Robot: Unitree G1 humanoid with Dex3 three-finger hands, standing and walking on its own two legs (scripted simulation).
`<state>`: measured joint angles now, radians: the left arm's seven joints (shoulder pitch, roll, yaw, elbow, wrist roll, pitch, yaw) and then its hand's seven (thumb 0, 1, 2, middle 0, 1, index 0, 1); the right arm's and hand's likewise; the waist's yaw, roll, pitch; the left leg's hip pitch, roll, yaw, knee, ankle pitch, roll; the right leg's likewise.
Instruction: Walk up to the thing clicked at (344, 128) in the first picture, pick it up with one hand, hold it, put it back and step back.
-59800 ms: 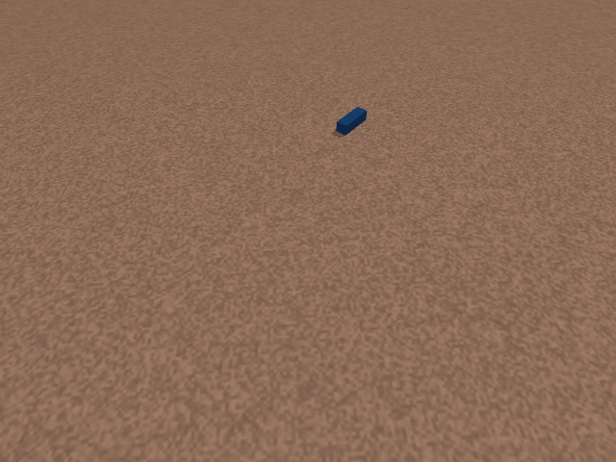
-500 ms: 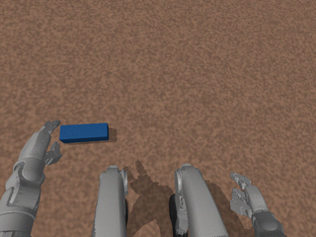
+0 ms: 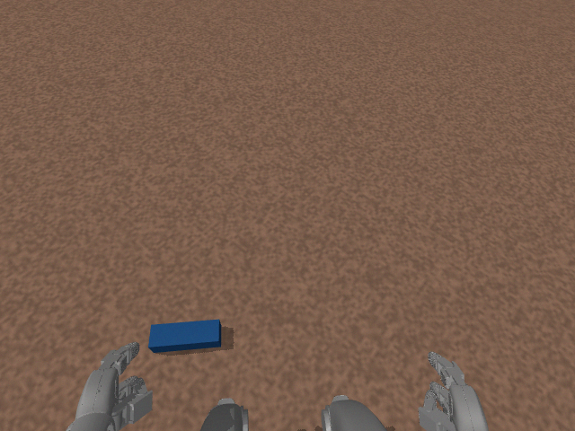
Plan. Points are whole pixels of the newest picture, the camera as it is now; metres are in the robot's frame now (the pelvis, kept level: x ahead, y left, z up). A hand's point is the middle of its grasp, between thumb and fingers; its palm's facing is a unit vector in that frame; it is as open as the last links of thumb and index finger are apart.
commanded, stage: home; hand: left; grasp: from above
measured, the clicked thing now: (186, 336) +0.47 +0.27 -0.65
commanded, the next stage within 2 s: none
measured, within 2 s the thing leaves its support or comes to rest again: neither
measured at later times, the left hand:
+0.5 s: hand (142, 416) +0.17 +0.18 -0.02, palm faces +0.08 -0.98 -0.19, open 7.4 cm
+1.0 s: hand (142, 415) +0.18 +0.18 -0.02, palm faces +0.06 -0.98 -0.19, open 7.4 cm
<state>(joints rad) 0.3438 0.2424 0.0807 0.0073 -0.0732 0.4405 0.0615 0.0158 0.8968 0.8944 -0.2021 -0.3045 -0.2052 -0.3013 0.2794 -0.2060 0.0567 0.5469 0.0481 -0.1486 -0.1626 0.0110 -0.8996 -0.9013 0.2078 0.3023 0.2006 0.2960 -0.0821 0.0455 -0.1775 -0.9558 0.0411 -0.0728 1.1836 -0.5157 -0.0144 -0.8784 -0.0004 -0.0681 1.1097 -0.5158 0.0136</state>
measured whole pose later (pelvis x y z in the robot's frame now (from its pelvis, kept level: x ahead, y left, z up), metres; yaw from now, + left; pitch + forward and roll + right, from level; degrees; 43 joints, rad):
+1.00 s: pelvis +0.02 +0.00 +0.03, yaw +1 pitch +10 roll -3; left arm 0.50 0.22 0.04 -0.12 -0.05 0.45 0.01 0.02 0.90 0.89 -0.20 -0.30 -0.20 -0.30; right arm 0.29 -0.22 0.04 0.54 0.01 -0.23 -0.18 0.01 -0.90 -0.90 0.21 0.30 0.20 0.30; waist -0.04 0.05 -0.15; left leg -0.71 0.03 -0.06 1.01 -0.48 -0.01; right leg -0.63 -0.01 -0.06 0.94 -0.48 0.01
